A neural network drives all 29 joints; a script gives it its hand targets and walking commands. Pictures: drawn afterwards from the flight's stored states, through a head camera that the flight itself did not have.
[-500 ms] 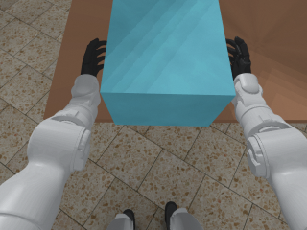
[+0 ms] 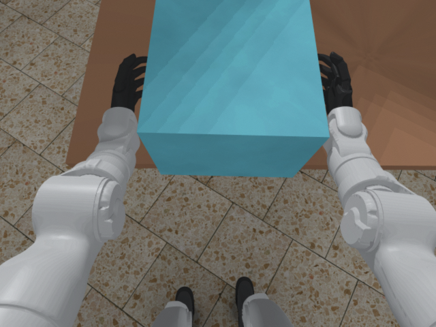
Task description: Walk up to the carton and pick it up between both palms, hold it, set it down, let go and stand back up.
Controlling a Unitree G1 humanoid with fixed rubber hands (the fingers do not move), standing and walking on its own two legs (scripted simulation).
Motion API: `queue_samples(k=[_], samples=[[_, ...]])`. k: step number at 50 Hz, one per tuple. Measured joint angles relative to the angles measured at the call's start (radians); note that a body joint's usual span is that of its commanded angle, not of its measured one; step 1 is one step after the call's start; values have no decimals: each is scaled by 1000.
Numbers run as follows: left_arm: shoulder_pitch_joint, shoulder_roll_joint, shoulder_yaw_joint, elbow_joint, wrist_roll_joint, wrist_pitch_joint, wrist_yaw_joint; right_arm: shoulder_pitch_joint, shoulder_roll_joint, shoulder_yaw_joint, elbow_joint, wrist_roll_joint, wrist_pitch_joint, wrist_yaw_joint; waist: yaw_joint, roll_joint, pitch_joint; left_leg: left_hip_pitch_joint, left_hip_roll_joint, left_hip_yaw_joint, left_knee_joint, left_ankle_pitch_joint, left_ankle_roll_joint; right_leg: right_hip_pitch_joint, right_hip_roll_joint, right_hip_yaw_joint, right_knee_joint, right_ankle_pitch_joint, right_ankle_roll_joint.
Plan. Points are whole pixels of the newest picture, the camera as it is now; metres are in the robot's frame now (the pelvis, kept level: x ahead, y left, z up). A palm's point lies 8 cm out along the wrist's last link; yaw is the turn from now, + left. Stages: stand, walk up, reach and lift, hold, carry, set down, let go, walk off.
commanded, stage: reach and lift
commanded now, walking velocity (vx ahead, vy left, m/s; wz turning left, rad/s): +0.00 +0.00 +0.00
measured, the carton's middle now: (229, 86) +0.55 -0.04 -0.01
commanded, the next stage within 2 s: none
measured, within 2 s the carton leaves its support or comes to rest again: leaves its support in 1.64 s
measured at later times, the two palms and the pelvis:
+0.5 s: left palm (125, 105) +0.49 +0.15 +0.02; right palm (336, 106) +0.47 -0.22 +0.03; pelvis +0.03 +0.00 +0.02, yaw -1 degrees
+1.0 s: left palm (125, 108) +0.48 +0.15 +0.02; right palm (337, 113) +0.45 -0.22 +0.03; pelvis +0.02 +0.01 +0.01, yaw -1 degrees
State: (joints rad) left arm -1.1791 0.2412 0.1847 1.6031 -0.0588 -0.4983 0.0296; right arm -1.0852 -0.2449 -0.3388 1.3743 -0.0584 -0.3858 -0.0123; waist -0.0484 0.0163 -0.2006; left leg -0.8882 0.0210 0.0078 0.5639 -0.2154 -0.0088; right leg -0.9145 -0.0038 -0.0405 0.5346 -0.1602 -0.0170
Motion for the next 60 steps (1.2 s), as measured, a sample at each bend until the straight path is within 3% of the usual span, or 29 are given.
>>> queue_samples(k=[6,14,34,43,60], samples=[[54,-24,157,-62,133,-46,-7,61,55,-236,-86,-210,-77,24,2,9,64,98,-5,7,-101,39,0,98,-5,0,-102,40,7],[131,-60,228,-108,190,-67,-4,126,85,-306,-128,-296,-106,40,11,13,75,189,-5,20,-165,41,4,183,-5,6,-159,42,12],[211,-71,161,-146,141,-83,11,172,79,-174,-81,-206,-147,-6,11,21,61,221,13,29,-131,-1,3,227,4,-13,-158,21,8],[179,-69,138,-130,119,-79,18,139,60,-205,-38,-229,-165,-4,10,21,41,165,13,28,-109,5,7,181,1,-20,-156,36,11],[199,-73,37,-110,38,-93,33,155,38,-98,33,-129,-210,-8,11,24,18,127,15,42,-66,6,19,155,0,-14,-146,60,18]])
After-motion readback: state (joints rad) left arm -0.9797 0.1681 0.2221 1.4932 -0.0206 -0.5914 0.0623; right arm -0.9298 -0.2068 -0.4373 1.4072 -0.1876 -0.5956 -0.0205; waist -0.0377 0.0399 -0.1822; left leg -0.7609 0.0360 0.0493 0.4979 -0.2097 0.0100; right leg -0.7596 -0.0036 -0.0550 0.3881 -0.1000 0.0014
